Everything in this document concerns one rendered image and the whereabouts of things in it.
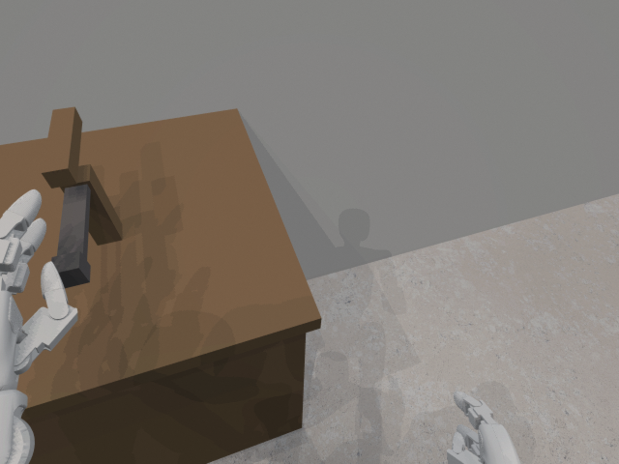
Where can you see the robot left forearm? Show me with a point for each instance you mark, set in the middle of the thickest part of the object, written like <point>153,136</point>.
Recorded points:
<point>17,440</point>

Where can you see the left robot hand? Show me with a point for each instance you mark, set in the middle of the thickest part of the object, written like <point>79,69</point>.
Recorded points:
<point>20,237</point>

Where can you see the counter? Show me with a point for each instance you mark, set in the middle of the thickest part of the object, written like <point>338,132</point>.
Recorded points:
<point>191,334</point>

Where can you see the tap lever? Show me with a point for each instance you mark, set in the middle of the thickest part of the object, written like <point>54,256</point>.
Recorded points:
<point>71,260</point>

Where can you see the right robot hand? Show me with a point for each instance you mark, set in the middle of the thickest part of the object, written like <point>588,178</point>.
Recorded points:
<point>492,444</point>

